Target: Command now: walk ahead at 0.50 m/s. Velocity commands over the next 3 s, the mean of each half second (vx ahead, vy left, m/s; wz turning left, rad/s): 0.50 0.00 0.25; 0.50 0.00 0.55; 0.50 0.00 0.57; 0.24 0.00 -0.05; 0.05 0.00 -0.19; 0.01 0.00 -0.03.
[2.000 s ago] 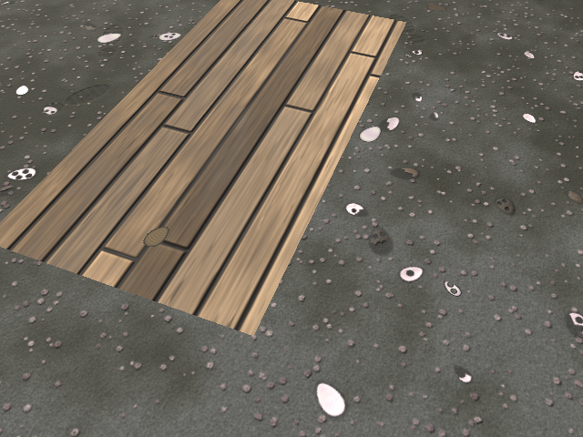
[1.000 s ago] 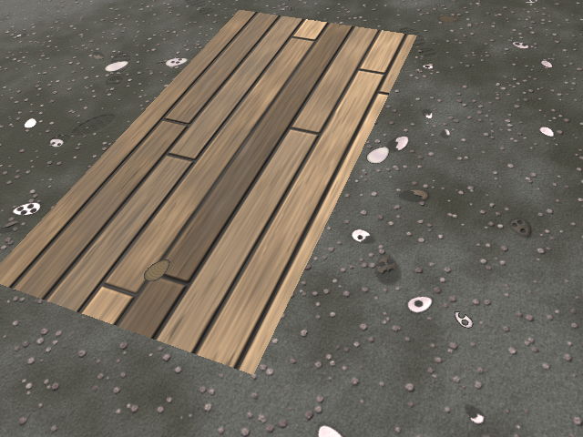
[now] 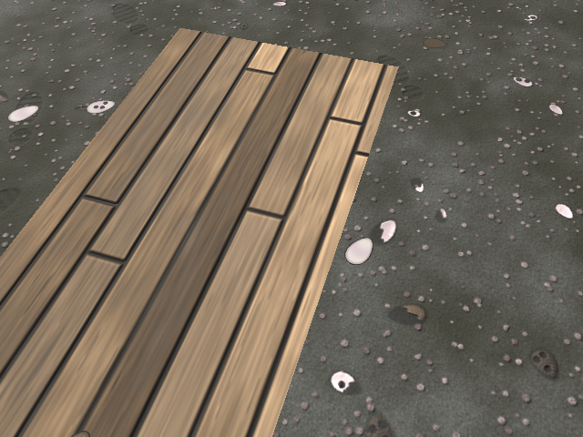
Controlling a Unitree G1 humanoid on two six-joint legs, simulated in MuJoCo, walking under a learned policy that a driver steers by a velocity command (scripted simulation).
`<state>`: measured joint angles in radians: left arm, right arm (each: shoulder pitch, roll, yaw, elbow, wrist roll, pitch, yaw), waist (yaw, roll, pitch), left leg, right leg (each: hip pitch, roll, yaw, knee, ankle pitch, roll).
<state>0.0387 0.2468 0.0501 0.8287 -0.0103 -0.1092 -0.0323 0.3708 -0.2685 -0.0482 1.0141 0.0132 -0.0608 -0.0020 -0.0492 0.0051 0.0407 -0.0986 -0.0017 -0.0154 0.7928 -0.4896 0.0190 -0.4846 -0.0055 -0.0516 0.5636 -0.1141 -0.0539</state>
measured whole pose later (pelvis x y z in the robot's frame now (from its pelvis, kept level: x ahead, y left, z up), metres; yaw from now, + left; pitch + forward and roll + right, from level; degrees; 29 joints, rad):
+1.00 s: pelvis +0.56 +0.08 +0.00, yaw +28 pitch +3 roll +1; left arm 0.01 0.27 0.05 0.72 0.00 -0.13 -0.02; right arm 0.38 -0.29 -0.09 0.80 0.02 -0.04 -0.02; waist -0.09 -0.03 0.00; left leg -0.08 -0.11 -0.22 0.48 -0.43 0.05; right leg -0.46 0.00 0.06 0.44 -0.02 0.00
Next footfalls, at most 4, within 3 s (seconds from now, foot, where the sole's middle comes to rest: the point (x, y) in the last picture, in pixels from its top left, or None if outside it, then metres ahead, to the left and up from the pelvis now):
0.54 left None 0.44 0.15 -0.76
1.00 right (276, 307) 0.77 0.05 -0.76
1.52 left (126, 299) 0.82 0.43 -0.76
2.02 right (157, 221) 1.07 0.38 -0.76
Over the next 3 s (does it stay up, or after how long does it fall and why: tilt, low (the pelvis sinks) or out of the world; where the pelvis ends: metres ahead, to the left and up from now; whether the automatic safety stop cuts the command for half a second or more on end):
stays up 0.95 0.46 0.01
